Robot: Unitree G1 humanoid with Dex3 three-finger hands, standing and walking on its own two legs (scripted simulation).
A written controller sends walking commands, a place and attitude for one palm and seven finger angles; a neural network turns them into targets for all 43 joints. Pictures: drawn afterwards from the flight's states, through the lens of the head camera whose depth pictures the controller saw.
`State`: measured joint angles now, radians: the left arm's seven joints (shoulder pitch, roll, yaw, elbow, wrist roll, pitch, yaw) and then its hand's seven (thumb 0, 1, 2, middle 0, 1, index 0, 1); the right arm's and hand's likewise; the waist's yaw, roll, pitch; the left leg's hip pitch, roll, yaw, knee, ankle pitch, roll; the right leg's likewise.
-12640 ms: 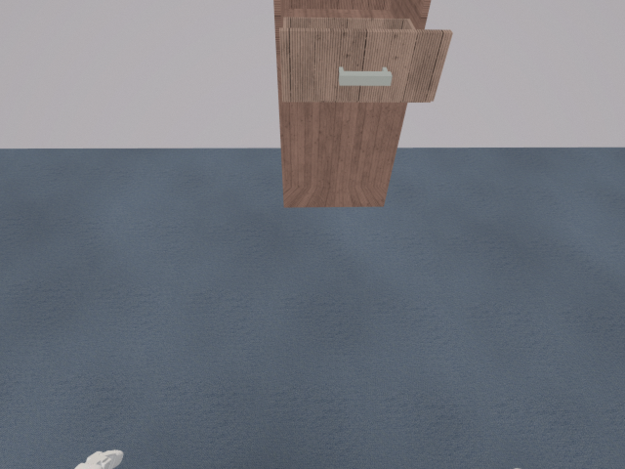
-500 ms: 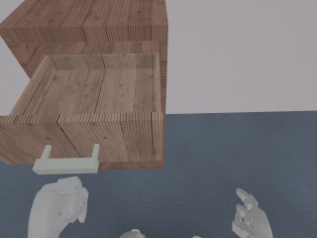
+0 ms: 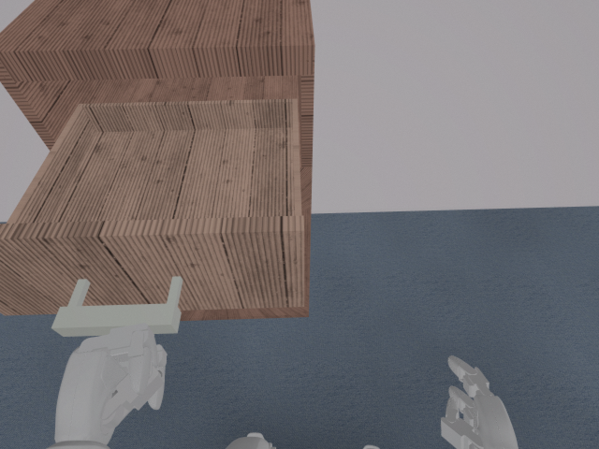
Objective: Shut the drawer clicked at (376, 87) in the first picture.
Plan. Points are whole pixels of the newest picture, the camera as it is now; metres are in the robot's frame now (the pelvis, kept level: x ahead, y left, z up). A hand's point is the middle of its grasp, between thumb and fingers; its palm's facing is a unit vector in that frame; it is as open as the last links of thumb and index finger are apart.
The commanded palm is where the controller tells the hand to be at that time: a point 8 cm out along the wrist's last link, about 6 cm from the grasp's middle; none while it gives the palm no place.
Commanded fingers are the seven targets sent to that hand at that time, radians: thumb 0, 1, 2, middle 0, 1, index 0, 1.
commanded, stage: push the drawer shut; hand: left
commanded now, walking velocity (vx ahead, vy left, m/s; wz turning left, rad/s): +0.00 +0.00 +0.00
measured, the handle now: (124, 302) +0.27 +0.23 +0.08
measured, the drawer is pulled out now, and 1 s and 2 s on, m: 0.29 0.20 0.08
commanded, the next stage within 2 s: none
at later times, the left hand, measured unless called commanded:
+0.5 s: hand (159, 341) +0.23 +0.18 +0.07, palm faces +0.08 -1.00 -0.06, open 2.8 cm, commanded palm +0.22 +0.23 +0.08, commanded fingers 0.00 0.90 0.90 -1.40 -1.60 -1.40 -1.60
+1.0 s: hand (166, 295) +0.28 +0.18 +0.07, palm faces +0.09 -1.00 -0.04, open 2.8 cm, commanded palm +0.28 +0.23 +0.08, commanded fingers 0.00 0.90 0.90 -1.40 -1.60 -1.40 -1.60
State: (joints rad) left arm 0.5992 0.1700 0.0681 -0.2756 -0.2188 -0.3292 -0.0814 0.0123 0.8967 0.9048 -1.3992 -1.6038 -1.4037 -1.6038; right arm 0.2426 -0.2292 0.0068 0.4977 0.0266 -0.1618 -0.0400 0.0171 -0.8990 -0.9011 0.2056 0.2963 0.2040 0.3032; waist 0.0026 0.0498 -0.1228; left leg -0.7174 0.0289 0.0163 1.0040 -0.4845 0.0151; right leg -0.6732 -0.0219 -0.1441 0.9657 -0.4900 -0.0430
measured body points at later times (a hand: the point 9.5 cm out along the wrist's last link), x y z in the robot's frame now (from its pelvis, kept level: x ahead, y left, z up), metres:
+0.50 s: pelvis -0.01 -0.01 +0.01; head +0.03 -0.02 +0.45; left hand +0.22 +0.23 +0.08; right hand +0.17 -0.24 -0.08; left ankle +0.01 +0.11 -0.68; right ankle +0.00 -0.09 -0.68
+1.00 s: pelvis -0.02 +0.00 +0.01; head +0.04 -0.01 +0.46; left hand +0.27 +0.24 +0.08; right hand +0.15 -0.24 -0.08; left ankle +0.01 +0.11 -0.68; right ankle +0.00 -0.09 -0.68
